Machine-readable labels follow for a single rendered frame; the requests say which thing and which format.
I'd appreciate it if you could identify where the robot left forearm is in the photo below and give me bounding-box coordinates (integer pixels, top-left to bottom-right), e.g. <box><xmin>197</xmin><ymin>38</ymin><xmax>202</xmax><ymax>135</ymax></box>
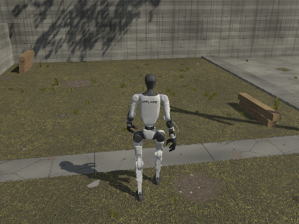
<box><xmin>127</xmin><ymin>112</ymin><xmax>134</xmax><ymax>126</ymax></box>

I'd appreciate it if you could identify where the robot right upper arm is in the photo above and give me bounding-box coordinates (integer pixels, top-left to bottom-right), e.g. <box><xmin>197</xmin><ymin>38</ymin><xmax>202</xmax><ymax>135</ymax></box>
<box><xmin>160</xmin><ymin>94</ymin><xmax>171</xmax><ymax>121</ymax></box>

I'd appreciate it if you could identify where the robot left hand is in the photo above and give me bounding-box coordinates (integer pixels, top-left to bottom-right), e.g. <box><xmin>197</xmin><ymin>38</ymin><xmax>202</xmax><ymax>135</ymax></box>
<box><xmin>127</xmin><ymin>125</ymin><xmax>138</xmax><ymax>133</ymax></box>

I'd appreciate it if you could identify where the right robot shin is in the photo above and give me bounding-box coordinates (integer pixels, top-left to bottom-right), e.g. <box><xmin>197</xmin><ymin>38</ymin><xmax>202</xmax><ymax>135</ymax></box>
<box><xmin>155</xmin><ymin>151</ymin><xmax>163</xmax><ymax>179</ymax></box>

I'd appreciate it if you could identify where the robot right hand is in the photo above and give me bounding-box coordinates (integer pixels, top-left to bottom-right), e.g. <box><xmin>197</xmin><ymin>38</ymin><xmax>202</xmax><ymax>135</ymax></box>
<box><xmin>166</xmin><ymin>138</ymin><xmax>177</xmax><ymax>152</ymax></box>

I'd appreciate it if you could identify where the robot left upper arm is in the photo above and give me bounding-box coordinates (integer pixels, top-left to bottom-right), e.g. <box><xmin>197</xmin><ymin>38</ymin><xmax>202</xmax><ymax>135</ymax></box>
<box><xmin>128</xmin><ymin>93</ymin><xmax>140</xmax><ymax>118</ymax></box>

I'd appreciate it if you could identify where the right robot foot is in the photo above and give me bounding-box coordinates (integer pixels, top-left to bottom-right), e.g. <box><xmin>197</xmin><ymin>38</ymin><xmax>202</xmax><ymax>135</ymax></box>
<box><xmin>154</xmin><ymin>174</ymin><xmax>161</xmax><ymax>185</ymax></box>

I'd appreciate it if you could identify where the robot right forearm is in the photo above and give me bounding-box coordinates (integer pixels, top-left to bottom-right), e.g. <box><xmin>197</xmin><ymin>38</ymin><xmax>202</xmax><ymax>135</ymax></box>
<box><xmin>166</xmin><ymin>114</ymin><xmax>176</xmax><ymax>139</ymax></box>

